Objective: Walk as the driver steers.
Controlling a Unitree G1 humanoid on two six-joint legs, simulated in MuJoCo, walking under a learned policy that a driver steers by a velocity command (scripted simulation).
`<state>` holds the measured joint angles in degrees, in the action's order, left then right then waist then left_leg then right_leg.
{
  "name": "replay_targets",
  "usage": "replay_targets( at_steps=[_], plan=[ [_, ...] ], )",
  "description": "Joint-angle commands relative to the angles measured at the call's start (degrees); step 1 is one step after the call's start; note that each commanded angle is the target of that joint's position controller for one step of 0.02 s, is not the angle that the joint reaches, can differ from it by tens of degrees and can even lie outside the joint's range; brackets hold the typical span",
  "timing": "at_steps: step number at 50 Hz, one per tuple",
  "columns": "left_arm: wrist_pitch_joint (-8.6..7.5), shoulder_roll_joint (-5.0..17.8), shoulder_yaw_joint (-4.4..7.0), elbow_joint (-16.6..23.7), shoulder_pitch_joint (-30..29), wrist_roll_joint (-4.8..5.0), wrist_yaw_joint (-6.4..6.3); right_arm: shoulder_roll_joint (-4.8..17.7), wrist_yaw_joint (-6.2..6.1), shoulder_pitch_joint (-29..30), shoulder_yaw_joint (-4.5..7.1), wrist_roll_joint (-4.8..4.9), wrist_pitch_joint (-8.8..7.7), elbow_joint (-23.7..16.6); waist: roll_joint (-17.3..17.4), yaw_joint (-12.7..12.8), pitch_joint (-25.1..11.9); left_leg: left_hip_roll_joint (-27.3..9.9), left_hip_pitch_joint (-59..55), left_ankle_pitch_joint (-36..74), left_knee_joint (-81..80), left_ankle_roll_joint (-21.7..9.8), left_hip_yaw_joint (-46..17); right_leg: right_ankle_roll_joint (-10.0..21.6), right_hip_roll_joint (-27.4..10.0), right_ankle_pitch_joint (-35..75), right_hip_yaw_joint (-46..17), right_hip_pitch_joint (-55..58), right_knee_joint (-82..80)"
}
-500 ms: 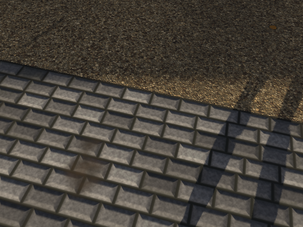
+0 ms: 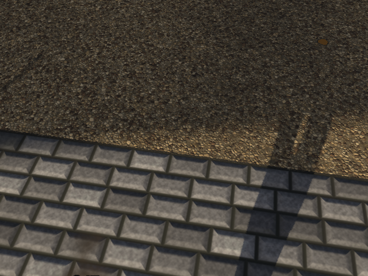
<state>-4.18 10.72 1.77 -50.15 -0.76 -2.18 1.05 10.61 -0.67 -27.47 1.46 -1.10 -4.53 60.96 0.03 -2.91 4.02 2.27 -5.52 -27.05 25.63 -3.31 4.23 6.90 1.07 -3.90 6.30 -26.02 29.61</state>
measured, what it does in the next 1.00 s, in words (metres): walks ahead, turning left: left foot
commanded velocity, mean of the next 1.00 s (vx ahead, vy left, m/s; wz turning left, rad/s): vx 0.50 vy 0.00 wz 0.45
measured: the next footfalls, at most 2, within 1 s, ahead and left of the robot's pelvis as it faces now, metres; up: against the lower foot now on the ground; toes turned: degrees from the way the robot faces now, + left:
left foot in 0.52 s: +0.43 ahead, +0.11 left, +0.00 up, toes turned +18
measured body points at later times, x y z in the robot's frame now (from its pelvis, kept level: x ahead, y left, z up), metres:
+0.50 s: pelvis +0.28 +0.02 +0.00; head +0.32 +0.03 +0.45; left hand +0.18 +0.24 -0.14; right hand +0.50 -0.16 -0.11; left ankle +0.39 +0.11 -0.71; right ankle +0.12 -0.07 -0.72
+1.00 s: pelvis +0.55 +0.10 +0.02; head +0.58 +0.13 +0.46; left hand +0.65 +0.40 -0.08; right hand +0.63 -0.17 -0.11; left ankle +0.39 +0.10 -0.72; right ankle +0.76 +0.05 -0.68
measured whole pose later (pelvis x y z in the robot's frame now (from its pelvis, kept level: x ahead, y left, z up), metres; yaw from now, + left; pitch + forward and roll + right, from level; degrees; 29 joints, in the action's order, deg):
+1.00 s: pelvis +0.55 +0.10 +0.02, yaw +30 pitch +2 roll +0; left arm -1.7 13.9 1.2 -42.1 -0.3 -1.9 1.5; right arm 14.9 -0.6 -26.2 4.0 -0.8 -2.7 52.0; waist -2.1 -6.0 2.4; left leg 8.2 -1.9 -19.3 16.6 -7.1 -10.6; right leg -1.6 -2.7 -3.3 -1.0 -35.8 37.4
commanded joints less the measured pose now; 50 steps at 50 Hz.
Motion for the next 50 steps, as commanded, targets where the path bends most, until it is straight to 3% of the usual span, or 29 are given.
replay_targets(
  at_steps=[1,2,3,4,6,8,11,16,20,23,25,26,27,28,29,30,31,32,34,36,38,42,47,49,50],
  plan=[
    [-0.06,16.43,4.95,-4.78,28.00,-1.32,-1.09,2.81,0.56,-6.42,0.54,2.29,-0.50,-4.40,-11.87,8.83,-22.39,2.53,36.37,-4.00,49.93,-1.31,-1.64,14.56,-26.78,-9.20,-44.67,46.90,-10.69],
    [0.36,13.48,4.46,-4.19,22.72,0.77,-0.70,7.88,0.07,-0.59,1.96,1.12,-0.09,-4.68,-2.69,7.97,-16.12,-1.15,40.73,0.61,52.45,-2.54,-8.38,11.97,-23.33,-13.56,-40.80,40.73,-12.94],
    [0.11,9.91,3.44,-3.12,16.98,1.25,-0.60,7.25,0.28,3.42,1.94,1.00,-0.49,-6.06,-1.99,6.07,-8.09,-3.56,41.14,6.24,49.60,-2.75,-8.27,9.67,-21.60,-11.61,-31.37,31.27,-15.38],
    [-0.43,6.97,2.67,-2.89,14.26,0.93,-0.49,6.20,0.39,4.89,1.87,0.88,-0.48,-6.01,-0.44,4.48,-4.44,-5.53,39.01,9.37,46.36,-2.81,-8.02,7.32,-18.99,-7.37,-25.26,24.87,-17.72],
    [-1.29,3.92,1.66,-4.23,14.41,1.00,-1.02,4.50,1.12,3.40,1.88,-0.57,1.12,-5.27,-2.21,1.78,-2.21,-7.05,34.13,11.36,42.38,-1.83,-7.91,3.81,-15.25,-2.02,-16.37,17.69,-20.18],
    [-2.44,4.77,1.72,-5.62,17.56,1.20,-1.18,3.42,1.86,3.90,1.97,-0.76,2.38,-5.60,-2.60,1.05,-1.81,-7.11,34.35,12.59,41.14,-1.20,-7.27,3.25,-14.70,2.59,-12.29,16.63,-21.36],
    [-3.05,6.34,1.98,-6.26,20.00,1.17,-1.35,3.59,2.45,10.38,2.06,-0.68,3.29,-8.07,-2.74,1.42,0.37,-8.16,40.79,18.42,37.60,-0.29,-6.21,2.24,-13.78,6.06,-6.53,17.68,-23.02],
    [-3.01,6.08,1.45,-6.73,22.87,1.27,-1.78,2.70,3.13,21.49,1.17,-0.22,2.82,-12.32,-3.17,3.55,1.99,-7.11,42.06,27.80,21.30,0.28,-1.62,0.17,-11.62,15.20,1.36,20.63,-22.38],
    [-2.39,7.30,1.52,-8.14,27.24,1.14,-2.73,2.74,3.39,27.64,0.66,-0.58,2.70,-15.22,-3.33,5.42,2.44,-5.23,41.34,26.47,12.28,-1.83,2.93,-0.08,-14.04,23.64,4.18,28.65,-19.69],
    [-1.53,9.14,1.92,-8.01,26.34,0.80,-3.49,4.32,3.17,24.47,1.39,-0.86,2.76,-15.06,-5.42,2.83,-0.40,-1.18,35.63,18.89,10.33,-5.22,5.38,-0.64,-15.55,44.86,6.79,33.75,-10.65],
    [-0.50,10.84,2.50,-7.17,24.93,0.48,-3.59,6.51,2.86,15.78,2.61,-1.01,2.61,-12.69,-6.32,-1.08,-5.52,2.43,26.23,13.62,8.52,-8.18,5.83,-0.44,-16.11,51.29,7.55,33.72,3.99],
    [-0.07,11.35,2.68,-6.37,24.06,0.72,-3.28,8.39,2.51,8.13,3.70,-1.46,2.18,-10.38,-4.49,-4.73,-9.49,3.20,15.54,14.87,3.53,-10.09,3.99,-1.35,-15.32,43.48,8.28,28.52,16.54],
    [-0.18,9.75,2.33,-4.31,23.78,0.94,-2.84,13.60,1.70,1.52,5.47,-2.06,2.08,-9.31,1.62,-7.23,-14.75,-7.80,2.42,10.24,1.33,-13.73,-10.76,-2.94,-12.91,20.53,8.56,15.75,34.78],
    [-0.68,5.53,1.88,0.17,24.17,2.04,-1.49,18.43,1.58,4.94,6.64,-1.12,2.77,-10.84,15.17,-2.34,-18.14,-22.37,-11.54,13.03,-6.56,-23.68,-44.63,-6.29,1.75,-27.38,2.64,-9.53,55.36],
    [-1.40,9.28,2.34,1.58,17.08,1.20,-1.21,17.10,1.38,4.85,6.33,0.14,3.44,-10.74,3.67,-3.96,-14.90,-21.21,-9.84,14.35,-9.62,-22.08,-42.16,-5.44,-1.53,-22.95,-8.06,-16.75,55.86],
    [-2.22,8.44,2.01,2.79,14.71,1.85,-0.93,14.59,0.91,7.88,5.67,0.36,3.36,-10.67,1.50,-2.24,-8.60,-20.32,-3.37,17.95,-10.34,-19.98,-34.68,-5.14,-4.23,-17.34,-8.37,-17.99,51.95],
    [-2.50,8.33,2.04,2.06,15.80,1.82,-1.13,11.63,0.85,10.09,4.95,0.32,3.03,-10.61,-3.05,0.66,-4.29,-17.73,4.06,25.62,-11.35,-17.19,-29.46,-5.34,-6.14,-14.66,-8.08,-14.62,46.04],
    [-1.70,8.03,2.08,2.15,15.86,0.80,-1.24,10.32,0.56,11.90,4.48,0.66,2.52,-10.85,-3.62,2.63,-3.02,-14.65,8.77,30.72,-11.72,-15.32,-25.02,-6.07,-7.31,-14.26,-8.38,-11.21,42.18],
    [0.65,7.09,1.92,2.22,17.61,-0.65,-0.91,9.54,0.46,12.32,3.94,1.18,1.32,-11.12,-1.62,4.53,-4.00,-11.40,12.71,36.92,-12.32,-14.18,-20.60,-7.76,-7.72,-14.07,-8.03,-6.55,37.89],
    [1.97,6.51,1.76,3.43,15.86,-0.77,-0.48,11.38,0.56,10.30,4.27,1.36,0.57,-10.73,-0.49,4.65,-3.73,-9.48,14.14,39.47,-12.87,-13.69,-18.59,-9.14,-7.59,-12.15,-6.77,-7.39,33.93],
    [2.43,6.70,1.68,5.57,10.95,-0.66,-0.29,12.29,0.59,7.75,4.46,1.27,0.58,-10.62,0.87,3.21,-2.57,-8.36,14.06,39.17,-13.60,-12.36,-18.41,-10.11,-7.58,-7.66,-5.93,-10.30,29.17],
    [2.53,7.28,1.43,9.12,2.11,-0.29,-0.03,12.30,0.59,2.64,4.41,1.13,1.04,-10.50,2.80,-0.28,-1.94,-7.61,9.23,39.51,-12.79,-9.79,-20.10,-10.42,-6.32,-0.29,-5.97,-14.80,19.78],
    [1.73,7.42,0.50,12.98,-6.17,0.25,0.43,12.73,-0.01,-1.42,4.37,0.43,1.38,-10.67,3.92,-3.14,-1.28,-8.47,2.75,43.23,-9.52,-9.87,-23.00,-9.19,-3.40,1.74,-5.96,-15.66,10.01],
    [1.16,8.15,0.37,14.24,-6.93,0.55,0.45,13.48,-0.41,-1.22,4.53,0.11,1.38,-11.12,4.61,-2.74,-1.14,-9.44,1.68,45.59,-7.65,-9.23,-24.66,-8.01,-2.39,0.80,-6.52,-12.63,5.96],
    [0.88,8.84,0.48,14.12,-5.03,0.66,0.34,14.03,-0.64,0.08,4.66,0.06,1.33,-11.62,4.97,-1.38,-1.39,-9.64,2.51,46.96,-6.47,-8.26,-25.16,-7.26,-1.84,-0.19,-6.94,-8.54,3.52]
  ],
)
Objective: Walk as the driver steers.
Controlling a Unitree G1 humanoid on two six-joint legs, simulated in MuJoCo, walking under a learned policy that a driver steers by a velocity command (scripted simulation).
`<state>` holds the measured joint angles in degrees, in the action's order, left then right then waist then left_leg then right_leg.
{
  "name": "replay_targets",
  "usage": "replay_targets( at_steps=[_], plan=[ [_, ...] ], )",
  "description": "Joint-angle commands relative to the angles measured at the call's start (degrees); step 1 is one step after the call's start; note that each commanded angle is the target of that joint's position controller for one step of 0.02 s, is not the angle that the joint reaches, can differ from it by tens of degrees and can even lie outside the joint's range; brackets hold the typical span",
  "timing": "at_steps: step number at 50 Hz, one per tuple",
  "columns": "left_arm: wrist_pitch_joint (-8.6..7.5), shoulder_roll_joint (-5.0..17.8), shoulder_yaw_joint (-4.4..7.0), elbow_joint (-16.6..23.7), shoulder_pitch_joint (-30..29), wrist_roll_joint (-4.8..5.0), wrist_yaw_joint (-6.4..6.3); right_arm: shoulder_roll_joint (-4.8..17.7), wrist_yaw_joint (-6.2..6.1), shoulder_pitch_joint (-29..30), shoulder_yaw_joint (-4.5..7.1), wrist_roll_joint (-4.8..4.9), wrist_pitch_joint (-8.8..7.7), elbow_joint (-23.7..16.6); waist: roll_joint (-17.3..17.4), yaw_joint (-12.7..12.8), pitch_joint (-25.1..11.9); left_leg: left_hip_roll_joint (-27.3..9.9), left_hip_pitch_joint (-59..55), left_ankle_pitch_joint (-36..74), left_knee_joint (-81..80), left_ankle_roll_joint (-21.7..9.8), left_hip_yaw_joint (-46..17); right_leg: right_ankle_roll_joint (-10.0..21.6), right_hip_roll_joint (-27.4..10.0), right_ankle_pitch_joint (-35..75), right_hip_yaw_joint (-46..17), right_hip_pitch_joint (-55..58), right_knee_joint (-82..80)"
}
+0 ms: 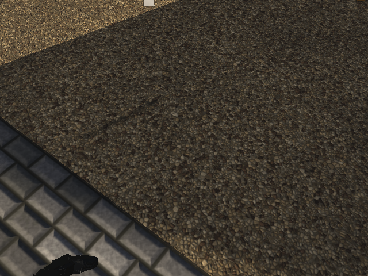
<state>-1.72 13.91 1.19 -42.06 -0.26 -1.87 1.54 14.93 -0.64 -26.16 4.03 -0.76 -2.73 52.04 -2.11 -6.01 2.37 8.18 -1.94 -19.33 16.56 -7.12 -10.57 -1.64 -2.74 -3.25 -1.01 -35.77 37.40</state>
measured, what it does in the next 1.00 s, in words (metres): walks ahead: right foot, then left foot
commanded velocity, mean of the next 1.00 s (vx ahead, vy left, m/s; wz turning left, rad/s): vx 0.50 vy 0.00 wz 0.31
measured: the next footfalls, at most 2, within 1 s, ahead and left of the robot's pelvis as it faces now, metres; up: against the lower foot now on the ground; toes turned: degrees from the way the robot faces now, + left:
right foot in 0.08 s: +0.22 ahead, -0.12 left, +0.00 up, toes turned +4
left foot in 0.60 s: +0.43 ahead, +0.16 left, +0.00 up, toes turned +24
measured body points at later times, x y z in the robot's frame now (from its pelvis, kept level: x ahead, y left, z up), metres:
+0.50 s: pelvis +0.26 -0.01 +0.00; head +0.29 +0.01 +0.45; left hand +0.17 +0.25 -0.13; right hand +0.53 -0.17 -0.09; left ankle +0.36 +0.15 -0.69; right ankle +0.19 -0.13 -0.74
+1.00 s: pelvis +0.50 +0.12 +0.01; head +0.52 +0.14 +0.45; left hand +0.54 +0.39 -0.13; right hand +0.58 -0.13 -0.12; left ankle +0.39 +0.14 -0.74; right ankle +0.68 +0.03 -0.68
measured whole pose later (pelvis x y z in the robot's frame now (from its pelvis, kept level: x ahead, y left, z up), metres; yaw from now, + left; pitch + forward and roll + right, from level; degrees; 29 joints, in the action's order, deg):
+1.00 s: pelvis +0.50 +0.12 +0.01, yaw +15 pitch +1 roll +1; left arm -0.1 14.7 2.9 -47.6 12.2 -1.6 2.8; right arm 13.3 -0.4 -22.0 2.0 -1.0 -5.2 51.8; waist -2.6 -1.5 1.5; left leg 4.6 -3.8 -15.3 10.2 -4.7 10.0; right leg 1.4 -4.2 -1.0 0.4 -38.4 47.2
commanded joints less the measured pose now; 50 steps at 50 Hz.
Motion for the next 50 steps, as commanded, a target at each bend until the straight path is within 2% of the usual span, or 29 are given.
replay_targets(
  at_steps=[1,2,3,4,5,6,7,8,9,11,15,18,21,25,27,28,29,30,31,32,33,34,35,36,37,39,41,45,50],
  plan=[
    [-1.87,6.60,1.38,5.05,-1.30,0.50,-0.43,10.44,-0.70,1.31,2.24,-0.30,-0.60,-3.48,7.44,4.17,-0.77,-14.97,1.52,43.62,5.11,-2.96,-9.82,2.31,3.21,-2.94,0.55,8.59,-6.71],
    [-2.23,8.26,2.08,3.12,5.05,0.59,-1.01,11.21,-0.40,2.91,2.40,-0.32,-0.87,-4.05,7.16,6.76,-3.81,-13.70,3.52,49.54,10.77,-1.65,-9.48,3.33,5.02,-4.93,1.22,17.78,-7.59],
    [-2.94,9.83,2.77,1.08,13.48,0.44,-1.73,11.35,0.21,4.29,2.40,0.19,-1.31,-4.36,4.62,11.24,-8.31,-10.54,7.15,48.46,21.37,-0.29,-7.16,4.80,3.62,-2.56,0.55,29.59,-11.17],
    [-3.34,13.72,3.70,0.72,22.38,-0.96,-2.83,7.32,0.83,3.72,1.29,0.86,-1.84,-6.16,-0.52,14.07,-16.69,-7.10,14.90,31.82,36.71,0.74,-4.18,7.29,-8.61,-13.82,-11.44,43.33,-12.38],
    [-2.68,18.40,4.70,1.33,21.47,-1.97,-2.89,1.97,0.65,-4.23,0.31,2.68,-1.42,-7.65,-15.02,8.83,-23.05,1.97,32.01,-13.13,52.48,2.59,2.15,14.30,-24.37,-15.35,-38.51,55.22,-18.11],
    [-1.79,13.74,4.31,1.83,17.91,-0.78,-2.51,7.51,0.09,-3.03,0.79,0.23,-0.55,-6.16,-7.14,7.64,-17.97,-3.53,37.29,-10.00,57.86,1.95,2.53,14.65,-22.65,-23.88,-42.76,48.59,-20.48],
    [-1.69,8.62,3.05,2.44,13.90,-0.21,-2.41,8.03,0.50,1.22,1.06,-0.39,-0.16,-6.16,-1.25,7.06,-8.91,-6.03,37.38,-3.95,56.90,2.27,3.51,13.26,-19.87,-23.89,-32.57,39.39,-21.99],
    [-1.84,6.12,2.37,2.11,11.98,-0.27,-2.18,7.12,0.99,3.72,0.88,-0.45,0.04,-6.55,1.06,6.51,-4.62,-7.93,36.30,-0.66,54.38,2.68,4.39,11.93,-16.69,-17.43,-24.08,33.57,-23.33],
    [-2.13,5.65,2.15,1.40,12.49,-0.26,-2.24,6.42,1.54,4.70,0.85,-0.88,0.51,-6.80,-1.23,6.11,-2.91,-9.28,35.12,0.38,52.54,3.05,4.88,10.69,-14.39,-11.56,-17.86,30.43,-24.34],
    [-3.15,5.73,2.17,-0.25,14.37,0.31,-2.02,5.40,2.58,4.61,0.65,-1.31,1.84,-7.23,-4.10,5.15,-2.12,-10.22,33.20,1.36,51.39,3.63,5.94,9.89,-12.35,-3.55,-10.62,27.10,-25.93],
    [-4.58,6.61,2.72,-1.84,17.06,0.91,-1.45,4.23,3.84,11.13,0.14,-1.43,2.74,-10.32,-3.29,5.36,-1.14,-11.85,39.66,6.53,48.76,4.44,6.78,10.99,-12.93,4.00,-3.00,28.88,-28.53],
    [-4.39,6.71,2.85,-2.99,18.93,0.75,-1.39,3.49,4.41,17.06,-0.39,-1.25,2.59,-12.61,-2.83,6.31,0.21,-12.29,42.47,12.13,41.76,5.26,8.38,10.60,-11.69,7.18,2.80,30.28,-29.06],
    [-4.26,7.46,3.06,-3.69,19.95,0.82,-1.42,2.16,5.17,22.83,-1.29,-1.10,2.15,-14.59,-2.79,7.56,1.16,-12.16,39.18,17.90,30.77,4.83,11.55,9.39,-10.67,9.00,7.96,30.53,-28.66],
    [-3.43,9.47,3.58,-5.22,23.29,0.83,-1.99,2.62,5.64,28.11,-1.49,-1.59,2.15,-16.99,-2.75,9.00,2.36,-11.00,36.48,13.81,22.04,2.50,15.67,8.35,-12.77,14.27,10.96,35.96,-26.45],
    [-2.55,10.44,3.61,-6.41,25.03,0.72,-2.24,2.99,5.14,27.57,-1.29,-2.12,2.10,-17.17,-3.29,8.45,1.40,-8.13,32.28,7.61,18.97,0.52,17.16,7.96,-13.45,27.75,12.37,38.75,-21.19],
    [-2.10,11.30,3.68,-6.86,25.43,0.63,-2.35,3.53,4.73,24.83,-0.96,-2.34,1.93,-16.43,-3.94,7.10,-0.51,-5.96,28.10,4.63,17.80,-0.69,17.80,7.81,-13.64,36.86,13.13,39.73,-15.81],
    [-1.63,11.73,3.57,-7.03,25.42,0.67,-2.39,4.41,4.25,18.60,-0.38,-2.58,1.44,-14.51,-3.55,4.28,-4.12,-3.72,20.58,4.27,15.08,-2.13,17.70,7.51,-13.31,41.00,14.06,39.02,-7.10],
    [-1.39,11.03,3.12,-6.54,24.89,0.88,-2.34,5.85,3.50,8.70,0.51,-3.09,0.81,-11.02,-0.91,-0.12,-9.68,-3.51,6.78,7.36,11.24,-3.69,15.79,6.36,-11.68,34.64,15.57,32.70,5.19],
    [-1.68,6.16,1.66,-3.21,26.02,2.07,-1.60,11.39,2.40,1.93,1.98,-3.83,0.62,-10.06,8.69,-1.83,-18.14,-18.98,-12.67,-1.59,9.42,-8.43,-4.94,3.80,-7.91,9.37,16.01,13.92,23.95],
    [-1.66,5.81,1.84,-1.39,26.04,1.84,-1.11,15.12,1.79,1.50,2.76,-1.39,1.13,-10.23,15.18,0.19,-23.03,-31.88,-18.46,7.04,1.44,-13.37,-30.26,1.89,1.61,-27.64,9.94,0.36,39.99],
    [-1.34,8.99,2.70,-0.86,19.92,1.38,-1.33,13.69,1.12,2.92,2.53,-0.62,1.40,-10.21,6.21,-1.07,-17.29,-30.19,-14.61,17.27,2.04,-12.22,-21.25,2.56,-0.60,-23.06,2.46,-4.33,42.35],
    [-1.83,6.72,1.96,-0.79,18.21,2.22,-1.13,10.58,0.69,5.70,1.70,-0.64,0.84,-9.36,5.06,0.74,-10.49,-27.98,-6.99,24.69,2.03,-10.80,-11.91,3.25,-2.14,-19.53,0.77,-4.14,39.71],
    [-1.83,5.95,1.80,-2.04,19.67,2.24,-0.91,7.68,0.62,7.76,0.77,-0.73,0.22,-8.66,3.27,3.53,-6.24,-24.95,0.15,27.63,0.27,-7.48,-5.59,3.67,-3.78,-17.72,-0.08,-0.86,33.82],
    [-1.03,5.89,1.96,-2.95,21.15,1.23,-0.68,5.83,0.62,9.64,0.05,-0.49,-0.43,-8.16,4.18,5.73,-4.04,-22.64,5.23,27.73,-1.55,-5.18,-1.48,3.56,-4.30,-16.78,-0.79,2.41,30.24],
    [-0.04,5.62,2.02,-4.58,23.84,0.56,-0.37,4.69,0.67,11.13,-0.39,-0.51,-0.98,-8.20,5.24,7.05,-3.50,-21.37,8.65,26.42,-3.46,-3.85,1.53,3.30,-3.95,-15.50,-1.16,5.76,28.76],
    [0.95,5.18,2.43,-5.35,24.54,0.45,0.38,4.93,0.75,10.41,-0.43,-0.33,-2.17,-7.32,5.82,7.79,-2.97,-20.51,9.94,26.37,-6.30,-3.38,4.39,3.13,-2.67,-12.35,-1.27,5.86,28.04],
    [1.29,4.49,2.59,-4.81,21.18,0.66,0.77,5.49,0.77,9.31,-0.24,-0.28,-2.82,-6.29,5.81,7.36,-0.69,-20.09,9.74,24.13,-8.89,-2.67,7.38,2.88,-2.72,-7.79,-1.70,1.89,25.90],
    [1.17,3.99,2.64,-3.11,14.14,0.55,0.87,4.75,0.60,6.82,-0.56,-0.23,-3.27,-4.58,5.21,5.83,2.15,-19.53,6.27,25.21,-10.46,-1.47,12.18,2.50,-2.16,-0.12,-1.68,-4.55,18.42],
    [0.66,2.32,1.45,-0.03,5.46,0.02,1.73,4.96,-0.31,3.50,-0.84,-0.19,-3.26,-2.28,5.30,3.40,3.92,-20.16,0.69,34.13,-9.12,-0.27,17.87,3.77,-1.15,4.21,4.36,-4.06,5.34]
  ],
)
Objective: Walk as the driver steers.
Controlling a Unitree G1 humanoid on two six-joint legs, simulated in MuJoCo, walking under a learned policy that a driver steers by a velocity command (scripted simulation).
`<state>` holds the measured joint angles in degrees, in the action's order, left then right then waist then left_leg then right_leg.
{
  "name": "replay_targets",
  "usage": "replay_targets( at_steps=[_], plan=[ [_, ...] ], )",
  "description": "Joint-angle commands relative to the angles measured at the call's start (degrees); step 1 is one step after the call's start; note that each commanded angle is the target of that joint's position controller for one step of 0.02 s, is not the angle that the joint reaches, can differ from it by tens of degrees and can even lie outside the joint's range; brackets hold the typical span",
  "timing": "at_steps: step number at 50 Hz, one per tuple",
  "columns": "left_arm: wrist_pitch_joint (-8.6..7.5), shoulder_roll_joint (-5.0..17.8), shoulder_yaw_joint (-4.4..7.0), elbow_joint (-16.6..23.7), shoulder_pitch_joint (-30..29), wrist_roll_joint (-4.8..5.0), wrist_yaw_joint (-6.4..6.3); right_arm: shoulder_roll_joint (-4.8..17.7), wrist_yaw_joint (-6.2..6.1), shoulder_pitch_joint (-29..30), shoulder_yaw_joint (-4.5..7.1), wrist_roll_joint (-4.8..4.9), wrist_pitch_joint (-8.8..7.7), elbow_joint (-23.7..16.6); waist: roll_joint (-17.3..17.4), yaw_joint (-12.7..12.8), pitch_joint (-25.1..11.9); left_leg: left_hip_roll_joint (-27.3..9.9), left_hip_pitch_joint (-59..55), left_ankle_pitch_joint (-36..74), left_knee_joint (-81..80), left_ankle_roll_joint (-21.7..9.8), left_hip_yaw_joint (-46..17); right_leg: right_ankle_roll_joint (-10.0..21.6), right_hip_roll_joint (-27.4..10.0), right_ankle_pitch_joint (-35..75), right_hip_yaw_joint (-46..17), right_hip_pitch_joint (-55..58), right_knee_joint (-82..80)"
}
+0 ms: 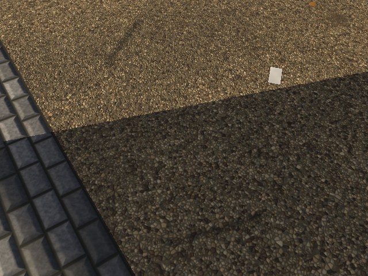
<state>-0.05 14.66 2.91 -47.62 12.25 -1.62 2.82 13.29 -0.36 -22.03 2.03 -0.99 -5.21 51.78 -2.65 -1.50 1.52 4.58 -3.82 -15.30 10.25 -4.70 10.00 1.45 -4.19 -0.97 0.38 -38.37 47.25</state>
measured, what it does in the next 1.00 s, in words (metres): walks ahead: right foot, then left foot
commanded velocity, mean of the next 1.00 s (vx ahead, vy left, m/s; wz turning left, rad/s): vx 0.50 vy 0.00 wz -0.13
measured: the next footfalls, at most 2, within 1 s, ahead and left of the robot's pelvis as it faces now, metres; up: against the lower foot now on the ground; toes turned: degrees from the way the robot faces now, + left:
right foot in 0.16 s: +0.24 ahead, -0.09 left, +0.00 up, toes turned -10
left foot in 0.68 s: +0.58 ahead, +0.00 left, +0.00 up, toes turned -14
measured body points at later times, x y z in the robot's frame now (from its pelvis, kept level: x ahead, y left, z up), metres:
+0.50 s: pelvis +0.28 -0.05 +0.00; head +0.31 -0.07 +0.45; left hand +0.37 +0.22 -0.12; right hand +0.37 -0.32 -0.11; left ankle +0.46 +0.09 -0.68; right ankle +0.20 -0.08 -0.74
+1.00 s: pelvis +0.56 -0.06 +0.01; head +0.59 -0.04 +0.45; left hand +0.76 +0.16 -0.11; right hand +0.52 -0.33 -0.12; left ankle +0.54 +0.01 -0.74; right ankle +0.66 -0.25 -0.68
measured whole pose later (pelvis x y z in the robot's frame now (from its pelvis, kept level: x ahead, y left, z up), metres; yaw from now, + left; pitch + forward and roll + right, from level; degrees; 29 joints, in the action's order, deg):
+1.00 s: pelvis +0.56 -0.06 +0.01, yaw -7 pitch +1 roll +0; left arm -1.7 15.3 0.7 -42.6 7.7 -2.6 1.2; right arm 14.4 0.9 -23.9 3.1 0.1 -2.8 50.5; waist -2.5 -2.8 1.7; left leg 7.8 6.3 -10.1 16.0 -6.4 -5.1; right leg -2.6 -5.5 -8.0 -2.9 -35.9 47.8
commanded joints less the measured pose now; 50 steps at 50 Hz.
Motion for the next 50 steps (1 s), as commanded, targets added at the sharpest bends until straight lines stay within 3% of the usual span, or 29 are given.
replay_targets(
  at_steps=[1,4,6,7,8,9,10,11,12,13,14,16,18,23,28,31,32,33,34,35,36,37,38,39,41,44,47,50],
  plan=[
    [-1.11,1.33,-0.50,6.35,-8.64,-0.30,0.64,6.73,-0.81,-1.86,1.12,-0.03,-0.60,-1.31,5.76,-1.65,5.07,-17.02,0.62,32.87,-1.79,-2.48,-1.90,1.43,0.71,1.21,4.23,-1.37,-6.72],
    [-1.11,1.83,-0.45,7.24,-8.10,-0.31,0.66,8.43,-1.43,-2.16,1.25,-0.36,-0.03,-0.32,6.94,-0.38,3.07,-17.95,-3.78,52.79,5.54,-1.02,0.92,4.63,4.44,-4.96,8.06,4.11,-10.91],
    [-1.04,3.30,0.25,5.98,-1.99,-0.46,0.10,10.50,-1.93,-0.89,1.68,-0.66,0.61,-0.33,8.88,2.75,-1.07,-18.60,-5.20,67.89,16.58,-0.66,2.27,7.50,8.22,-11.40,9.78,11.45,-11.21],
    [-1.37,4.75,1.03,4.49,3.81,-0.61,-0.24,11.31,-1.95,-0.27,1.92,-0.82,1.11,-0.67,8.80,5.36,-4.52,-18.79,-3.29,66.80,26.10,-0.98,2.33,9.13,9.63,-13.51,8.91,18.36,-13.11],
    [-1.88,7.01,2.23,2.06,12.30,-1.23,-0.80,11.74,-1.74,1.40,2.01,-0.45,1.32,-1.56,6.23,10.04,-8.84,-17.34,4.22,55.41,40.07,-0.24,3.10,11.51,8.92,-12.03,5.16,30.95,-18.61],
    [-1.69,13.78,4.34,1.43,16.68,-1.40,-1.81,7.45,-1.10,0.48,0.97,0.15,0.82,-4.34,-3.08,10.19,-14.21,-11.59,21.76,22.01,60.60,1.77,3.66,17.15,-5.58,-14.43,-14.91,46.36,-19.99],
    [-1.29,17.09,5.09,2.45,13.50,0.13,-1.63,6.28,-0.12,1.13,0.93,0.35,0.27,-7.61,-9.48,6.76,-17.89,0.18,41.05,-15.55,75.62,3.68,-6.42,25.48,-15.93,-7.13,-44.60,55.85,-28.13],
    [-0.94,15.02,4.89,2.28,11.71,1.53,-1.84,7.73,0.21,6.59,0.90,-0.56,-0.28,-8.42,-0.24,7.76,-12.02,-4.95,46.87,-9.75,75.15,3.10,-14.04,23.54,-14.30,-7.49,-37.06,52.06,-29.77],
    [-0.88,11.93,4.03,2.24,9.09,1.55,-2.23,7.52,0.44,7.59,0.62,0.08,-1.01,-9.22,2.19,5.75,-5.45,-7.26,46.44,-4.95,70.47,3.17,-13.29,21.13,-12.97,-4.98,-30.33,43.86,-31.18],
    [-0.98,9.13,3.25,2.28,6.65,1.32,-2.33,7.45,0.37,6.91,0.72,-0.02,-1.04,-8.66,5.54,2.94,-1.31,-9.13,43.44,-3.33,64.78,3.50,-12.80,18.15,-9.91,-0.11,-25.07,36.80,-32.45],
    [-1.34,7.79,2.77,2.43,4.91,1.62,-2.56,7.24,0.34,6.43,0.65,-1.00,-0.09,-8.75,5.38,1.12,0.20,-10.06,40.29,-3.14,61.31,4.51,-12.78,16.67,-7.09,4.30,-21.01,31.91,-33.19],
    [-2.44,7.55,2.44,2.71,4.51,1.75,-2.45,6.26,0.75,4.63,0.40,-2.03,2.10,-8.67,3.17,-0.35,-1.12,-10.40,36.20,-2.72,57.24,6.18,-11.82,15.97,-4.00,9.84,-16.62,28.00,-34.09],
    [-3.19,9.28,2.87,2.36,5.93,1.72,-2.32,5.55,1.04,6.34,0.20,-1.98,3.09,-9.77,2.13,-0.35,-1.22,-10.39,36.92,-0.25,52.55,7.41,-10.53,15.59,-2.18,11.92,-14.60,26.73,-34.71],
    [-3.46,8.53,2.50,1.01,11.11,1.79,-2.33,4.66,1.64,16.70,-0.43,-1.48,3.04,-12.85,-0.89,4.05,0.22,-10.20,39.94,12.27,35.86,7.66,-8.70,11.40,-0.32,13.17,-11.91,31.18,-35.32],
    [-3.77,9.33,2.20,-0.04,14.28,0.88,-2.84,5.32,2.09,23.17,-0.70,-0.75,2.18,-14.66,-1.35,6.99,0.75,-8.30,39.92,15.20,25.59,4.81,-7.68,10.27,-3.72,15.90,-12.47,39.87,-33.81],
    [-4.17,10.35,2.16,-0.21,11.90,0.29,-3.35,7.10,2.04,19.62,0.03,-0.55,1.86,-13.92,-2.15,4.03,1.07,-6.27,33.18,9.22,21.22,1.18,-7.53,8.33,-6.12,24.44,-10.88,42.14,-31.08],
    [-4.27,10.79,2.20,-0.33,11.03,0.07,-3.47,8.03,1.72,15.31,0.55,-0.41,1.78,-12.47,-2.29,2.04,-0.80,-4.34,27.82,6.60,20.32,-0.03,-6.87,7.48,-5.85,32.52,-9.45,42.73,-26.59],
    [-4.13,10.85,2.12,-0.51,10.22,-0.10,-3.41,8.71,1.24,7.59,1.13,-0.48,1.51,-9.82,-0.74,-1.59,-4.52,-2.11,19.49,6.68,17.23,-1.50,-5.70,6.55,-4.04,37.63,-6.88,42.57,-17.23],
    [-4.20,9.78,1.60,-0.12,10.34,-0.10,-3.43,10.54,0.70,-1.24,1.90,-1.13,1.08,-7.42,1.36,-5.25,-9.69,-5.75,7.38,6.41,16.41,-3.78,-10.19,5.54,-1.93,30.40,-4.51,36.37,-4.87],
    [-4.43,5.25,0.42,2.06,15.38,1.59,-2.98,17.42,0.31,-7.50,3.75,-2.19,0.97,-6.97,13.26,-4.04,-17.08,-21.24,-8.79,1.67,14.52,-11.31,-35.86,2.39,5.59,6.15,0.12,18.88,17.08],
    [-4.55,7.08,0.73,1.74,15.25,0.43,-2.86,15.87,1.14,-5.42,3.81,-0.07,1.99,-6.02,16.82,-2.57,-17.43,-25.29,-11.05,1.34,5.55,-14.86,-55.06,1.89,11.00,-26.86,-1.53,6.64,26.10],
    [-4.54,8.22,0.76,2.64,10.90,-0.78,-2.76,13.20,1.60,0.61,3.30,0.91,2.38,-7.22,9.52,-0.64,-8.12,-23.59,-4.10,-4.31,5.33,-14.18,-48.36,2.23,6.41,-23.26,-4.69,1.53,28.47],
    [-4.93,8.03,0.42,3.51,6.60,-0.78,-2.37,10.33,1.82,3.88,2.69,0.84,2.40,-7.93,4.90,-0.56,-3.81,-21.35,2.76,-2.28,4.23,-13.12,-41.39,2.05,3.93,-19.07,-4.48,1.56,25.79],
    [-4.92,7.27,0.22,4.19,4.90,-0.64,-2.06,8.83,1.71,4.74,2.23,0.48,2.33,-7.54,3.89,0.64,-0.65,-18.40,8.01,2.02,2.79,-11.39,-36.52,1.78,2.07,-17.45,-4.20,2.90,21.65],
    [-3.45,6.31,-0.27,4.39,5.80,-1.37,-1.84,8.32,1.37,4.47,1.98,0.69,1.78,-6.36,5.80,2.79,-0.31,-14.27,12.88,10.08,1.42,-9.61,-30.75,0.05,0.60,-16.51,-3.49,7.12,16.58],
    [-2.35,5.54,-0.75,5.35,4.06,-1.30,-1.72,10.05,1.18,2.02,2.73,1.08,1.26,-5.39,6.17,2.79,-0.92,-12.46,14.46,14.98,0.10,-10.79,-27.64,-2.38,0.25,-14.54,-1.79,6.22,12.10],
    [-2.15,5.24,-1.05,8.01,-3.80,-1.11,-1.79,10.48,1.01,-0.81,3.14,1.18,1.53,-4.69,5.75,0.70,1.27,-11.23,14.09,13.85,-1.45,-10.25,-27.39,-4.37,-0.41,-8.29,-0.99,2.08,3.80],
    [-2.26,4.56,-1.44,9.82,-9.50,-0.71,-1.66,10.71,0.94,-3.73,3.54,1.19,1.69,-4.03,6.06,-1.60,0.98,-10.24,11.21,15.95,0.09,-8.67,-27.41,-4.99,0.41,-2.45,-0.98,1.49,-3.58]
  ],
)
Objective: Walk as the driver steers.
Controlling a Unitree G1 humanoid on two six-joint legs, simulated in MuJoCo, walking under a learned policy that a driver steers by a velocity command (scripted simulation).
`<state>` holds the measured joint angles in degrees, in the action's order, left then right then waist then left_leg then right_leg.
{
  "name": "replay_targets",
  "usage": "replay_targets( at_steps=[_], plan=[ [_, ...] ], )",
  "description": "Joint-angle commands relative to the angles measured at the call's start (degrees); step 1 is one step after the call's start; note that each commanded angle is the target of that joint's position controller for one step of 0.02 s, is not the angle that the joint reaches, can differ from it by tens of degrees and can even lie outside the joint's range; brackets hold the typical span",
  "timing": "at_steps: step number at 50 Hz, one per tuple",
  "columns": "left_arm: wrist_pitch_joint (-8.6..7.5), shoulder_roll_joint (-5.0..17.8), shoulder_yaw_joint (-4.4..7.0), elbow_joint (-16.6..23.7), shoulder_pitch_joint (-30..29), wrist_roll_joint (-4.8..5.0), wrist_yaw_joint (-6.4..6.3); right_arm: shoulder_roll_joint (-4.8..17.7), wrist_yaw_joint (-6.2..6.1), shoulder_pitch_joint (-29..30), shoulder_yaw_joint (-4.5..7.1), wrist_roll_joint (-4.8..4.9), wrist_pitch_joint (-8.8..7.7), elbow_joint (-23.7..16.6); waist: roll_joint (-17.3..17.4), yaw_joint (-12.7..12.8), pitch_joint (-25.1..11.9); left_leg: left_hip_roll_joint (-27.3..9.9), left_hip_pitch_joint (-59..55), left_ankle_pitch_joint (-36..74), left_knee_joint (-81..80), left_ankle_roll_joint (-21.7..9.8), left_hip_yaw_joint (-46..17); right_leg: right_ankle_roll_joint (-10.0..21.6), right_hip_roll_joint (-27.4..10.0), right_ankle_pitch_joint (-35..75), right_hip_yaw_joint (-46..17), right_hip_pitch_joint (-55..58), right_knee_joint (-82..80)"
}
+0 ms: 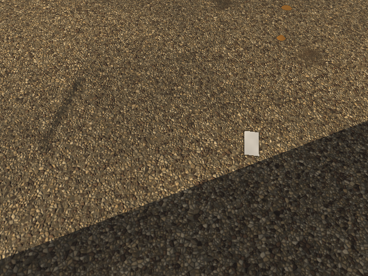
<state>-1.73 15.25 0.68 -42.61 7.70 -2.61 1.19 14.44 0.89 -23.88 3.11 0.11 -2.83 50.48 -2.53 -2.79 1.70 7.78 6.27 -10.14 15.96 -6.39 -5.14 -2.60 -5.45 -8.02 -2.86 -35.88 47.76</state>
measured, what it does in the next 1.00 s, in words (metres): walks ahead, turning left: right foot, then left foot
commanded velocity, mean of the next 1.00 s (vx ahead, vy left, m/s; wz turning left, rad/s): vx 0.50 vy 0.00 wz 0.50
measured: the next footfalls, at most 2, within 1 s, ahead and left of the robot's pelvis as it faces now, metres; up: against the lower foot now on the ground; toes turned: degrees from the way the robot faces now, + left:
right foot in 0.22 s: +0.29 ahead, -0.12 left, +0.00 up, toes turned +6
left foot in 0.76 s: +0.51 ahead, +0.14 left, +0.00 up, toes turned +27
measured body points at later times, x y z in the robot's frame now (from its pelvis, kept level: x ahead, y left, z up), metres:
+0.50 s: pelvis +0.27 -0.04 +0.00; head +0.29 -0.05 +0.45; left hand +0.24 +0.23 -0.12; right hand +0.44 -0.28 -0.13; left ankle +0.29 +0.11 -0.67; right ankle +0.25 -0.13 -0.75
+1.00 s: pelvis +0.50 +0.09 +0.00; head +0.52 +0.12 +0.44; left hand +0.49 +0.38 -0.12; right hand +0.69 -0.13 -0.12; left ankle +0.47 +0.12 -0.75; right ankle +0.65 -0.03 -0.67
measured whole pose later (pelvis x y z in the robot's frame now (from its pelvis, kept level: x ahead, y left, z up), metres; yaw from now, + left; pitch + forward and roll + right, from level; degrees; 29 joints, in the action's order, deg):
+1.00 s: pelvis +0.50 +0.09 +0.00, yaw +32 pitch +1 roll +0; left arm -1.3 15.4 2.1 -42.5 9.8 -2.7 0.8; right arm 16.0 0.7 -19.2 3.8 -0.2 -1.8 48.0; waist -1.6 -1.1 3.0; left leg 8.8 9.4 -10.3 19.5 -8.1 -2.2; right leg -2.6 -7.3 -15.3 -1.7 -35.0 58.8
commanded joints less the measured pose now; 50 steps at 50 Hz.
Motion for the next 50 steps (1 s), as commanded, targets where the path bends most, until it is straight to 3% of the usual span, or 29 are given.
replay_targets(
  at_steps=[1,6,8,9,10,11,12,13,14,15,17,21,26,31,34,36,37,38,39,40,41,42,43,45,47,50],
  plan=[
    [-0.69,3.86,0.68,5.42,-6.68,0.42,0.02,9.60,-0.40,-2.90,2.55,-0.01,-0.64,-2.52,6.04,-1.03,0.67,-13.39,-0.11,12.18,-4.70,-6.72,-12.57,-0.91,2.10,5.62,2.25,-1.09,-5.94],
    [-1.76,3.82,0.28,7.22,-10.80,0.85,0.23,9.10,-1.16,-5.02,2.38,-0.84,-0.60,-1.94,6.95,-2.31,0.26,-15.26,-5.06,21.52,-0.09,-5.17,-13.60,1.36,4.01,5.68,2.82,3.04,-14.07],
    [-2.19,5.11,0.81,6.14,-6.58,0.85,-0.02,9.86,-1.46,-2.97,2.47,-1.01,-0.79,-2.17,7.60,0.08,-0.19,-16.23,-4.51,25.29,2.39,-3.43,-14.10,3.42,5.02,2.43,2.85,10.53,-17.49],
    [-2.52,6.20,1.38,4.76,-2.10,0.82,-0.47,10.35,-1.43,-1.99,2.55,-0.96,-0.90,-2.26,7.24,2.23,-1.66,-15.32,-3.62,30.77,7.09,-2.51,-13.95,4.45,6.43,0.13,3.18,17.14,-19.42],
    [-3.22,7.74,2.12,2.71,4.99,0.53,-1.12,10.10,-1.13,-1.21,2.39,-0.66,-1.07,-2.24,4.49,5.86,-5.44,-12.18,-1.38,31.90,16.54,-1.27,-11.53,5.89,5.66,0.88,2.37,27.10,-22.78],
    [-3.78,11.58,3.06,2.10,13.70,-0.62,-2.10,7.44,-0.71,-0.64,1.58,-0.11,-1.46,-3.93,-0.83,9.43,-13.00,-9.00,5.98,19.64,30.90,0.04,-8.50,8.80,-5.51,-7.63,-9.03,40.02,-24.14],
    [-2.89,17.15,4.63,1.83,15.68,-1.03,-2.34,3.04,-0.81,-7.44,0.79,1.42,-1.26,-5.13,-13.91,6.61,-18.66,0.30,23.05,-16.00,46.88,2.10,-1.25,15.47,-19.45,-13.19,-33.50,52.75,-29.17],
    [-2.04,13.00,4.30,1.83,13.02,0.25,-2.01,8.03,-1.37,-6.10,1.36,-0.78,-0.49,-3.88,-6.96,5.23,-13.78,-3.75,29.59,-18.70,53.14,1.61,-1.19,15.92,-19.70,-19.46,-38.70,47.32,-31.59],
    [-2.03,8.31,3.19,2.56,9.37,0.65,-1.76,8.41,-0.96,-1.87,1.62,-1.31,-0.20,-3.76,-0.48,4.74,-6.49,-6.08,29.60,-13.51,53.62,1.69,-1.82,14.73,-16.90,-18.16,-30.11,39.78,-32.77],
    [-2.27,5.97,2.60,2.37,7.21,0.57,-1.55,7.22,-0.45,1.00,1.36,-1.24,-0.11,-4.28,1.10,4.14,-3.00,-7.79,28.63,-10.10,51.84,2.11,-1.23,13.48,-14.06,-11.35,-22.31,34.70,-34.34],
    [-2.95,4.67,2.21,1.07,7.46,0.81,-1.73,6.34,0.50,2.11,1.36,-2.00,1.03,-4.41,-3.14,2.83,-0.80,-9.80,26.33,-8.13,49.15,2.95,0.00,11.04,-9.87,-1.43,-11.67,29.98,-36.37],
    [-4.51,5.32,2.71,-1.05,10.35,1.76,-1.37,4.60,1.74,5.96,1.00,-2.11,2.39,-5.83,-2.90,2.32,-0.77,-10.64,29.84,-3.56,48.26,3.86,1.35,11.20,-9.21,10.50,-3.04,30.83,-38.21],
    [-4.23,4.91,2.85,-3.38,13.02,1.63,-1.33,2.97,2.83,15.92,0.08,-1.93,2.26,-9.32,-2.20,3.67,1.52,-11.36,34.01,5.64,37.66,4.87,4.28,10.72,-7.36,16.66,6.18,32.41,-39.21],
    [-3.86,6.64,3.32,-5.66,16.10,1.66,-1.81,2.12,3.77,24.62,-0.98,-2.15,1.95,-12.60,-1.97,5.61,3.47,-10.65,29.49,8.41,23.43,2.55,9.73,9.62,-8.63,21.07,11.49,35.69,-38.04],
    [-2.90,8.12,3.59,-6.86,16.97,1.48,-2.39,3.14,3.35,24.41,-0.63,-2.58,2.05,-13.18,-2.46,4.61,2.19,-7.58,25.19,1.60,19.81,-0.42,12.55,8.68,-9.78,37.94,14.39,40.67,-31.25],
    [-1.88,9.92,3.97,-7.26,16.90,1.31,-2.76,4.79,2.69,17.78,0.28,-2.82,1.86,-11.52,-3.44,1.50,-2.43,-3.42,16.52,-4.20,18.12,-3.19,13.87,8.31,-10.00,51.37,16.05,41.95,-18.45],
    [-1.38,10.32,3.98,-6.95,16.36,1.52,-2.81,6.17,2.14,9.73,1.22,-3.19,1.37,-9.05,-2.00,-2.13,-7.04,-1.76,5.80,-3.00,14.14,-5.01,13.04,7.47,-9.41,47.60,17.07,37.91,-6.83],
    [-1.36,9.22,3.61,-5.33,16.16,1.34,-2.64,10.51,1.12,0.35,2.93,-3.75,1.24,-6.51,3.24,-5.95,-13.04,-8.80,-8.86,-7.99,11.32,-8.00,2.31,5.73,-7.86,30.17,17.45,26.38,9.99],
    [-1.70,2.16,2.19,-1.10,18.50,1.52,-1.24,17.03,0.32,2.72,4.39,-2.87,1.59,-7.76,16.86,-0.68,-17.09,-26.53,-25.97,-6.55,8.19,-16.24,-28.26,2.14,3.33,-23.89,14.90,-0.04,30.17],
    [-2.14,7.61,3.24,0.57,10.73,1.05,-1.17,16.34,-0.11,-0.69,4.50,-1.14,2.31,-8.45,8.13,-5.30,-18.85,-27.74,-25.88,-4.42,1.78,-17.89,-37.67,2.12,5.47,-22.54,2.97,-6.64,35.06],
    [-2.81,6.90,2.97,1.95,6.95,1.80,-0.96,14.43,-0.67,2.31,4.06,-0.81,2.43,-7.09,5.86,-3.37,-9.96,-26.01,-19.68,0.60,0.96,-15.92,-27.19,2.74,1.68,-15.58,1.22,-9.69,32.17],
    [-3.38,6.43,2.64,1.39,7.59,1.89,-1.06,11.38,-0.80,4.91,3.30,-0.45,2.16,-6.79,3.28,-0.68,-4.72,-23.33,-11.00,7.72,-0.08,-13.57,-21.46,2.82,-0.19,-11.93,1.66,-6.27,26.09],
    [-2.95,6.31,2.73,0.69,8.18,1.28,-1.14,9.77,-0.92,7.49,2.81,-0.45,1.72,-7.03,2.00,1.80,-2.16,-20.02,-5.05,13.47,-0.80,-11.47,-16.85,2.43,-1.37,-11.31,1.47,-2.35,22.12],
    [-0.81,5.73,2.68,0.02,11.16,-0.17,-0.85,8.02,-0.80,9.47,2.05,-0.08,0.73,-7.44,2.96,4.70,-2.78,-16.66,0.93,19.37,-2.03,-10.55,-12.15,1.08,-1.72,-11.40,1.44,3.73,18.29],
    [0.42,4.63,2.56,0.61,10.23,-0.29,-0.44,9.09,-0.44,7.84,2.36,0.00,-0.13,-6.76,3.10,4.97,-2.63,-14.95,3.12,19.90,-3.13,-10.65,-10.66,0.07,-1.32,-9.51,2.43,3.63,14.93],
    [0.81,4.32,2.49,3.08,2.95,-0.12,-0.30,10.04,-0.36,4.29,2.69,-0.24,-0.28,-5.90,4.14,2.80,0.10,-13.70,3.60,14.45,-5.22,-9.49,-11.46,-0.94,-1.25,-2.59,2.84,-0.92,7.74]
  ],
)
